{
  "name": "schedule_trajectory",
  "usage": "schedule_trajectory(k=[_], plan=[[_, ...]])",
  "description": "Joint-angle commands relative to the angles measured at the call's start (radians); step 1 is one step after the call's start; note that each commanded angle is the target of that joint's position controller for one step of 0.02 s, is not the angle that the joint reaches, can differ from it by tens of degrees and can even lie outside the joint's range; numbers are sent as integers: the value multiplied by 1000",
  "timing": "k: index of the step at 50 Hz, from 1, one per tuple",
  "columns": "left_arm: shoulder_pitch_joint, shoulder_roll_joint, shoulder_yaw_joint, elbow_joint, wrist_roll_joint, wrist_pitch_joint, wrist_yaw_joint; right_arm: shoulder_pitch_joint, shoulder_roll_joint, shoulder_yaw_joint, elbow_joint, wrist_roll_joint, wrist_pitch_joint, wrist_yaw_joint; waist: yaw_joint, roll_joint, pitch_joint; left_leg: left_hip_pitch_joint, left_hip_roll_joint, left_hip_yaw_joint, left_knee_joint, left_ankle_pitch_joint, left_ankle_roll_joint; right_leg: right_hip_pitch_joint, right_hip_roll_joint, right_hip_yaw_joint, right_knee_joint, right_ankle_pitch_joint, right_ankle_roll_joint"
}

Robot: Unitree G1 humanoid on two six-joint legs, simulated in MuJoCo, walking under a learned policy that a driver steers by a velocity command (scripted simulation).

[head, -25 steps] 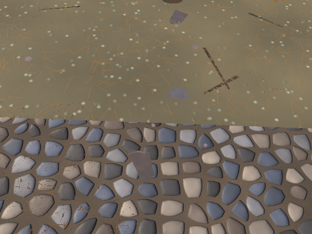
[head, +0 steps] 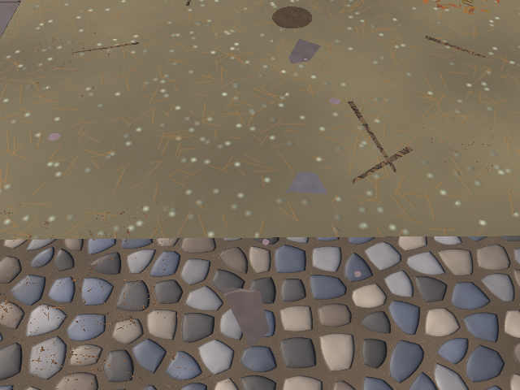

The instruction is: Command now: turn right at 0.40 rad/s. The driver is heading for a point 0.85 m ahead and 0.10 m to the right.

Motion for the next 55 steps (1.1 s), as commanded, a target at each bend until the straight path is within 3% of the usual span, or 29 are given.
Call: schedule_trajectory(k=[1,2,3,4,5,6,7,8,9,11,16,23,24,26,27,28,29,30,31,32,34,36,38,40,45,50,53,54,55], plan=[[-25,172,48,-77,-6,-1,11,57,-67,-31,-74,11,-16,6,-28,-201,-170,-91,17,-24,-12,-59,-8,227,-254,374,-140,473,-230],[-67,177,53,-88,-16,10,16,90,-67,-34,-60,14,-22,11,-50,-180,-175,-18,24,-14,-128,45,-5,184,-214,328,-118,436,-194],[-95,156,49,-100,-28,24,22,126,-89,-42,-51,9,-26,17,-68,-134,-191,95,64,-38,-248,131,10,95,-151,265,-76,244,-143],[-91,99,33,-118,-26,33,23,120,-162,-61,-57,-2,-22,16,-45,55,-144,200,218,-227,-342,61,80,-126,-26,123,68,-52,-68],[-99,111,33,-143,-19,26,21,117,-216,-76,-62,-17,-28,25,-54,256,-71,191,413,-481,-433,46,213,-301,67,-6,242,-312,-28],[-96,155,50,-139,-7,14,20,116,-173,-62,-78,-20,-45,24,-57,158,-38,199,472,-525,-442,38,267,-371,0,68,416,-324,-19],[-72,162,58,-118,-12,9,12,103,-136,-51,-78,-8,-59,17,-37,73,-19,231,438,-454,-436,-9,241,-413,-19,96,470,-252,-22],[-48,141,56,-99,-13,7,8,89,-132,-51,-77,10,-70,8,-24,51,1,275,393,-382,-441,-25,197,-457,-34,98,482,-175,-13],[-60,121,50,-97,-14,2,3,98,-125,-48,-66,19,-79,0,-37,62,17,321,380,-326,-447,43,173,-506,-50,97,490,-107,-3],[-68,91,39,-95,-18,-11,-11,148,-117,-45,-51,9,-89,-6,-64,71,2,347,333,-199,-455,214,145,-491,-53,47,512,-19,15],[-150,48,18,-140,-20,-25,-34,216,-140,-52,-13,9,-92,2,-105,76,28,372,326,-44,-477,390,142,-494,-75,-22,387,72,41],[-275,5,-10,-191,-24,-43,-79,273,-172,-57,57,27,-86,11,-130,79,82,352,350,109,-459,553,128,-362,-65,-158,119,102,-22],[-278,4,-10,-195,-24,-45,-83,279,-175,-56,68,31,-84,13,-118,84,76,352,355,123,-439,646,127,-314,-45,-177,85,76,-43],[-231,28,4,-193,-16,-47,-83,289,-199,-58,90,41,-83,13,-59,125,11,353,371,144,-339,1024,121,-140,23,-211,41,20,-98],[-132,66,24,-174,-16,-45,-78,280,-213,-57,101,46,-81,10,18,134,-53,338,370,158,-224,1175,110,11,52,-215,-3,25,-135],[31,112,52,-129,-18,-44,-65,262,-214,-52,105,52,-79,5,114,125,-136,249,346,185,-56,1178,86,256,65,-203,-88,118,-174],[217,173,74,-85,-7,-32,-41,237,-185,-35,81,38,-89,3,197,76,-247,-17,307,167,216,832,54,604,-83,-21,-50,126,-224],[235,255,75,-74,9,-39,-27,348,-41,10,43,24,-106,19,88,-169,-410,-378,113,87,587,-150,1,890,-419,517,-113,5,-380],[254,176,59,-83,16,-47,-25,243,-160,-22,52,62,-128,26,172,-75,-435,-427,95,-114,700,-163,3,796,-439,605,-236,-50,-383],[183,139,44,-62,13,-56,-27,154,-187,-36,8,88,-130,28,137,-93,-239,-488,139,-94,688,-69,5,639,-395,397,-268,25,-330],[76,58,24,-46,6,-71,-35,143,-149,-34,21,54,-120,19,46,-63,-91,-417,212,-61,576,82,-5,389,-289,166,-329,129,-264],[29,28,23,-38,18,-93,-39,227,-110,-33,60,52,-87,20,-16,-92,-66,-305,235,-70,553,169,-21,258,-248,53,-403,173,-243],[23,38,29,-11,19,-114,-39,236,-79,-30,67,52,-66,19,-37,-69,-26,-314,235,-74,531,199,-39,198,-245,-28,-439,270,-239],[35,49,34,12,28,-123,-33,187,-73,-31,49,48,-60,14,-29,-67,13,-373,230,-92,471,273,-53,186,-232,-99,-458,310,-225],[73,87,40,43,20,-117,-14,23,-40,-12,-4,40,-81,42,29,-41,53,-390,207,-26,151,509,-38,250,-210,-224,-476,352,-187],[161,134,54,86,-1,-79,-2,-127,-32,-1,-91,39,-84,80,77,-21,81,-479,183,46,4,421,12,462,-283,-263,-398,496,-178],[142,178,63,80,-7,-54,10,-87,-75,-23,-118,40,-73,91,19,-78,-6,-336,95,131,-8,274,67,520,-289,-302,-221,936,-147],[134,192,65,75,-9,-45,14,-6,-107,-41,-107,41,-68,90,-33,-93,-63,-224,55,151,-4,228,93,512,-282,-311,-89,1053,-137],[117,193,62,69,-16,-41,18,134,-156,-68,-80,42,-63,81,-116,-83,-139,-17,18,148,-60,258,131,433,-258,-327,104,1033,-114]])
